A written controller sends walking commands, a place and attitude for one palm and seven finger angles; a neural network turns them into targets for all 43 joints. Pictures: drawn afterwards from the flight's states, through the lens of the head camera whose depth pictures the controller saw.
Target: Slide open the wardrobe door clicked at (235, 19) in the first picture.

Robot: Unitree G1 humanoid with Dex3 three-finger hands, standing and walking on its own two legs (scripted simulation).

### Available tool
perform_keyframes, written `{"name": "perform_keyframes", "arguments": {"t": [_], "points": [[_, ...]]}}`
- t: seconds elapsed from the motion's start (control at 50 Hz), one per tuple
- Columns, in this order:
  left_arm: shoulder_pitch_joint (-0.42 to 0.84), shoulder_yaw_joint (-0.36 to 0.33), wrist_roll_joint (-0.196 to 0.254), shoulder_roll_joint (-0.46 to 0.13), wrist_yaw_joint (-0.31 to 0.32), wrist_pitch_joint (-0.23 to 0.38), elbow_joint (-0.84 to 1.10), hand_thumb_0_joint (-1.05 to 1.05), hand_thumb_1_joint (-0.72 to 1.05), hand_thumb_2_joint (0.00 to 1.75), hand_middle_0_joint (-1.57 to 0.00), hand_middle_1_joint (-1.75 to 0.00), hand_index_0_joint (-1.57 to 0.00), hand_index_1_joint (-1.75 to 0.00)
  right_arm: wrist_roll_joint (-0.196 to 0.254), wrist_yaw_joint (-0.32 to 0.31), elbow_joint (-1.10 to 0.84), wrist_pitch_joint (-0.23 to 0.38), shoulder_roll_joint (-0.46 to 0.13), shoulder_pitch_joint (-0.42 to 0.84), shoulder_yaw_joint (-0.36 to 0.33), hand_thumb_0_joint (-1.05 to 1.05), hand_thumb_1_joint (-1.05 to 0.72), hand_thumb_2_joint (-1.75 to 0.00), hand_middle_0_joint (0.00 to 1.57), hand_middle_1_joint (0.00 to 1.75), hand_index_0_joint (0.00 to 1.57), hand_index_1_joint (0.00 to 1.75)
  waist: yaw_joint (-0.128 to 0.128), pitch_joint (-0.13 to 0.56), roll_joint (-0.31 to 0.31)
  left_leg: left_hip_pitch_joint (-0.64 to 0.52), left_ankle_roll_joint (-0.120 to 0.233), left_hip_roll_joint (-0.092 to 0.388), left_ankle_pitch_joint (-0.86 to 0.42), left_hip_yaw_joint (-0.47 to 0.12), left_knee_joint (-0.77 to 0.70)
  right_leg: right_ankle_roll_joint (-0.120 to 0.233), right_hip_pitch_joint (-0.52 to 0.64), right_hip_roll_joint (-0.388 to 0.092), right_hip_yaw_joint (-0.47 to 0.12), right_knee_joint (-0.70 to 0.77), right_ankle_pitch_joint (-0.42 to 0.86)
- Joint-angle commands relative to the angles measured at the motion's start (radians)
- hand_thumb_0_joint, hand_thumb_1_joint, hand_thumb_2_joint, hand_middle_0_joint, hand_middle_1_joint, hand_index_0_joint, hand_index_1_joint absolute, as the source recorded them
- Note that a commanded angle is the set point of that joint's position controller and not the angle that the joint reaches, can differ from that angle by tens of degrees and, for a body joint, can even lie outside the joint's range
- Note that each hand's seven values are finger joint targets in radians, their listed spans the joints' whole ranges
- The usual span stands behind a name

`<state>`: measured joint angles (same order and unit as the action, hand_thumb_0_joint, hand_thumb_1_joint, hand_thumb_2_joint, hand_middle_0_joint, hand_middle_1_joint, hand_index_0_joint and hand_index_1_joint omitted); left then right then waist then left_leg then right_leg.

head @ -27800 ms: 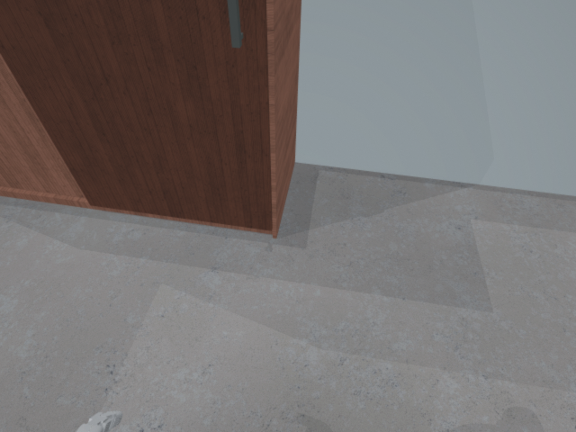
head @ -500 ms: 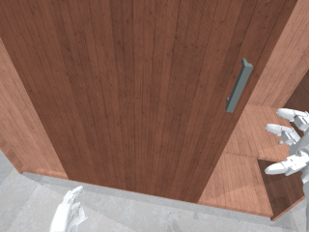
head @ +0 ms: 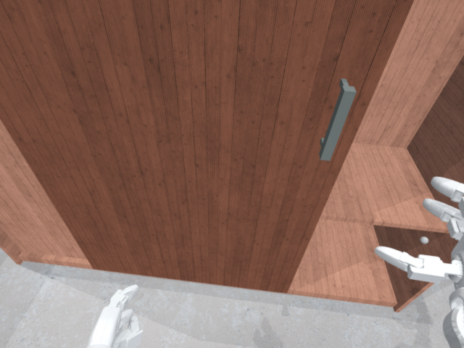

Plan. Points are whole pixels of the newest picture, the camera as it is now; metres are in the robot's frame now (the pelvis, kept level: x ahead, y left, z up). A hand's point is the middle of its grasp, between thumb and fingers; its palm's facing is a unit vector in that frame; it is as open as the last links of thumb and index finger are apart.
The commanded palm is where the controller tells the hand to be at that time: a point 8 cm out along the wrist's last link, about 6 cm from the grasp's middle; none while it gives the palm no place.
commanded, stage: draw the hand back to the body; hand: right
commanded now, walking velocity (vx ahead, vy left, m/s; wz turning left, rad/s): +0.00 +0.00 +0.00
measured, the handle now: (334, 120) +0.50 -0.21 +0.17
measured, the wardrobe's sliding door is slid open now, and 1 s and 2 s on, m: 0.48 0.48 0.48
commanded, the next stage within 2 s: step back with the hand held close in 0.78 s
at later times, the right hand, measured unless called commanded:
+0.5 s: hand (431, 260) +0.20 -0.25 +0.15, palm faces +0.47 +0.81 -0.35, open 8.0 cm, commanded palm +0.16 -0.29 +0.17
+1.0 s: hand (436, 254) +0.20 -0.25 +0.17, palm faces +0.47 +0.80 -0.38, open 7.4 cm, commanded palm +0.15 -0.29 +0.17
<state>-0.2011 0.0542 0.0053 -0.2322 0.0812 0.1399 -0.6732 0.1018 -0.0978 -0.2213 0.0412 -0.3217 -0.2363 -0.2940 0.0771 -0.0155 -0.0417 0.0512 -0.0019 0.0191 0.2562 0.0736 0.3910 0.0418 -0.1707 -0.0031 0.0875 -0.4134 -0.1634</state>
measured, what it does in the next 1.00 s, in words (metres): stands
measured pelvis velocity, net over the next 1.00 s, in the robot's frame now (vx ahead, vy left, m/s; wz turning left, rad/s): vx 0.01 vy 0.01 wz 0.00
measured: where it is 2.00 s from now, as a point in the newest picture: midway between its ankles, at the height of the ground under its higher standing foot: outside the picture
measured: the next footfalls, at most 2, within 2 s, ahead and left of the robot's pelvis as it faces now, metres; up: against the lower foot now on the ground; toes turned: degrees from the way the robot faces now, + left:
left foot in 1.92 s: -0.13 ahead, +0.09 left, +0.00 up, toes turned +0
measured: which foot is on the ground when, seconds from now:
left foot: down 0.00-1.00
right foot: down 0.00-1.00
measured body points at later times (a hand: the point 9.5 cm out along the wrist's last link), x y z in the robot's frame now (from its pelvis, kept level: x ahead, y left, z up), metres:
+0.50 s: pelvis +0.02 +0.01 +0.00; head -0.02 +0.03 +0.45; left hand +0.21 +0.24 -0.07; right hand +0.17 -0.30 +0.17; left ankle -0.02 +0.12 -0.74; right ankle +0.05 -0.09 -0.74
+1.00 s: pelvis +0.01 +0.01 +0.00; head -0.02 +0.03 +0.45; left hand +0.20 +0.24 -0.08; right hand +0.17 -0.29 +0.19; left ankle -0.02 +0.12 -0.74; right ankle +0.05 -0.09 -0.74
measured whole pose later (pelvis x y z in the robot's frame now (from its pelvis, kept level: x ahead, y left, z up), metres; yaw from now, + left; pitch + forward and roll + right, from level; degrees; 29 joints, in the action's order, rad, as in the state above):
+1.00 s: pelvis +0.01 +0.01 +0.00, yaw +0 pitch -4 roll +1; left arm -0.19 0.02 0.00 -0.23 0.08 0.05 -0.63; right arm 0.08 -0.10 -0.38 0.10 -0.36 -0.45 -0.36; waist 0.06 0.01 -0.06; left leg 0.04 0.01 -0.02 0.25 0.08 0.36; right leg 0.02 -0.19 -0.04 0.07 -0.44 -0.19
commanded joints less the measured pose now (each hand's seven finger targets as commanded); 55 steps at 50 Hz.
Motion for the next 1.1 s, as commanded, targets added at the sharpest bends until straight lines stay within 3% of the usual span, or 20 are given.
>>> {"name": "perform_keyframes", "arguments": {"t": [0.0,0.1,0.26,0.38,0.44,0.52,0.58,0.7,0.8,0.84,0.86,0.88,0.9,0.92,0.96,1.0,1.08], "points": [[0.160,-0.057,-0.003,-0.121,0.010,0.040,0.166,0.00,0.90,0.90,-0.20,-0.30,-0.20,-0.30,-0.014,-0.020,-0.242,0.091,-0.212,0.133,-0.107,0.00,-0.21,-0.57,0.22,0.70,0.22,0.70,-0.014,0.087,-0.018,0.095,0.029,-0.025,-0.083,-0.045,-0.095,-0.017,0.131,-0.028,-0.096,0.093,0.011],[0.157,-0.065,-0.005,-0.119,0.002,0.031,0.176,0.00,0.90,0.90,-0.20,-0.30,-0.20,-0.30,-0.015,-0.018,-0.293,0.105,-0.208,0.037,-0.117,0.00,-0.39,-0.65,0.22,0.60,0.22,0.60,-0.008,0.091,-0.031,0.079,0.028,-0.023,-0.115,-0.045,-0.090,-0.019,0.139,-0.030,-0.091,0.088,0.053],[0.148,-0.074,-0.006,-0.111,-0.002,0.012,0.189,0.00,0.90,0.90,-0.20,-0.30,-0.20,-0.30,-0.009,-0.015,-0.329,0.102,-0.212,-0.094,-0.150,0.00,-0.68,-0.80,0.21,0.43,0.21,0.43,-0.005,0.069,0.013,0.083,0.018,-0.021,-0.163,-0.045,-0.096,-0.013,0.127,-0.027,-0.067,0.067,0.097],[0.154,-0.077,-0.008,-0.109,0.002,0.010,0.192,0.00,0.90,0.90,-0.20,-0.30,-0.20,-0.30,-0.011,-0.015,-0.377,0.098,-0.215,-0.137,-0.154,0.00,-0.90,-0.90,0.20,0.30,0.20,0.30,-0.004,0.066,-0.017,0.082,0.017,-0.017,-0.195,-0.051,-0.106,-0.007,0.138,-0.023,-0.057,0.050,0.118],[0.152,-0.075,-0.009,-0.105,0.006,0.007,0.189,0.00,0.90,0.90,-0.20,-0.30,-0.20,-0.30,-0.011,-0.019,-0.367,0.095,-0.207,-0.112,-0.146,0.00,-0.90,-0.90,0.20,0.30,0.20,0.30,-0.010,0.052,0.011,0.094,0.014,-0.015,-0.186,-0.050,-0.107,-0.005,0.135,-0.020,-0.058,0.052,0.106],[0.156,-0.073,-0.012,-0.104,0.011,0.009,0.186,0.00,0.90,0.90,-0.20,-0.30,-0.20,-0.30,-0.014,-0.023,-0.379,0.093,-0.211,-0.093,-0.146,0.00,-0.90,-0.90,0.20,0.30,0.20,0.30,-0.007,0.066,-0.018,0.086,0.015,-0.013,-0.202,-0.051,-0.104,-0.003,0.149,-0.016,-0.057,0.049,0.117],[0.160,-0.073,-0.010,-0.105,0.011,0.006,0.184,0.00,0.90,0.90,-0.20,-0.30,-0.20,-0.30,-0.008,-0.021,-0.352,0.088,-0.209,-0.110,-0.148,0.00,-0.90,-0.90,0.20,0.30,0.20,0.30,-0.004,0.049,0.009,0.085,0.013,-0.014,-0.191,-0.052,-0.116,-0.004,0.142,-0.018,-0.059,0.055,0.107],[0.166,-0.071,-0.011,-0.098,0.010,0.002,0.187,0.00,0.90,0.90,-0.20,-0.30,-0.20,-0.30,-0.006,-0.018,-0.373,0.095,-0.206,-0.100,-0.145,0.00,-0.90,-0.90,0.20,0.30,0.20,0.30,-0.004,0.056,-0.017,0.075,0.015,-0.011,-0.170,-0.055,-0.118,-0.006,0.148,-0.017,-0.063,0.062,0.093],[0.166,-0.071,-0.012,-0.099,0.011,0.002,0.186,0.00,0.90,0.90,-0.20,-0.30,-0.20,-0.30,-0.005,-0.018,-0.363,0.097,-0.212,-0.110,-0.152,0.00,-0.90,-0.90,0.20,0.30,0.20,0.30,-0.002,0.049,0.003,0.073,0.014,-0.013,-0.159,-0.054,-0.122,-0.007,0.142,-0.018,-0.065,0.067,0.085],[0.166,-0.072,-0.012,-0.099,0.010,0.004,0.185,0.00,0.90,0.90,-0.20,-0.30,-0.20,-0.30,-0.009,-0.019,-0.380,0.101,-0.212,-0.104,-0.151,0.00,-0.90,-0.90,0.20,0.30,0.20,0.30,-0.003,0.063,-0.030,0.071,0.016,-0.014,-0.160,-0.053,-0.119,-0.009,0.149,-0.017,-0.065,0.066,0.088],[0.165,-0.071,-0.012,-0.098,0.010,0.004,0.184,0.00,0.90,0.90,-0.20,-0.30,-0.20,-0.30,-0.006,-0.019,-0.359,0.099,-0.213,-0.121,-0.157,0.00,-0.90,-0.90,0.20,0.30,0.20,0.30,0.000,0.052,-0.011,0.075,0.014,-0.015,-0.161,-0.051,-0.119,-0.008,0.144,-0.018,-0.065,0.068,0.087],[0.171,-0.075,-0.008,-0.102,0.011,0.005,0.183,0.00,0.90,0.90,-0.20,-0.30,-0.20,-0.30,-0.006,-0.021,-0.386,0.101,-0.236,-0.073,-0.170,0.00,-0.90,-0.90,0.20,0.30,0.20,0.30,-0.003,0.059,-0.002,0.071,0.015,-0.016,-0.162,-0.055,-0.128,-0.007,0.148,-0.017,-0.065,0.065,0.087],[0.175,-0.075,-0.002,-0.123,0.007,-0.020,0.221,0.00,0.90,0.90,-0.20,-0.30,-0.20,-0.30,-0.022,-0.030,-0.462,0.138,-0.352,0.030,-0.277,0.00,-0.90,-0.90,0.20,0.30,0.20,0.30,-0.036,-0.003,0.007,0.188,-0.006,0.046,-0.228,-0.137,-0.170,0.014,0.071,-0.047,-0.075,-0.001,0.049],[0.163,-0.068,-0.006,-0.097,0.008,-0.037,0.199,0.00,0.90,0.90,-0.20,-0.30,-0.20,-0.30,-0.022,-0.022,-0.361,0.137,-0.271,-0.078,-0.217,0.00,-0.90,-0.90,0.20,0.30,0.20,0.30,-0.042,0.007,0.066,0.194,-0.011,0.075,-0.280,-0.128,-0.157,0.015,0.058,-0.045,-0.078,-0.031,0.060],[0.148,-0.075,-0.004,-0.103,0.003,-0.062,0.218,0.00,0.90,0.90,-0.20,-0.30,-0.20,-0.30,-0.032,-0.018,-0.340,0.140,-0.225,-0.151,-0.178,0.00,-0.90,-0.90,0.20,0.30,0.20,0.30,-0.043,0.074,0.073,0.164,-0.025,0.086,-0.381,-0.117,-0.109,0.012,0.043,-0.048,-0.062,-0.053,0.121],[0.145,-0.081,-0.001,-0.106,0.006,-0.076,0.233,0.00,0.90,0.90,-0.20,-0.30,-0.20,-0.30,-0.033,-0.019,-0.350,0.147,-0.229,-0.184,-0.182,0.00,-0.90,-0.90,0.20,0.30,0.20,0.30,-0.044,0.129,0.032,0.147,-0.033,0.078,-0.445,-0.100,-0.063,0.014,0.063,-0.058,-0.055,-0.051,0.218],[0.141,-0.089,0.006,-0.116,0.013,-0.104,0.265,0.00,0.90,0.90,-0.20,-0.30,-0.20,-0.30,-0.028,-0.029,-0.408,0.152,-0.265,-0.227,-0.209,0.00,-0.90,-0.90,0.20,0.30,0.20,0.30,-0.045,0.182,0.021,0.143,-0.031,0.058,-0.402,-0.093,-0.023,0.015,0.060,-0.074,-0.074,-0.038,0.275]]}}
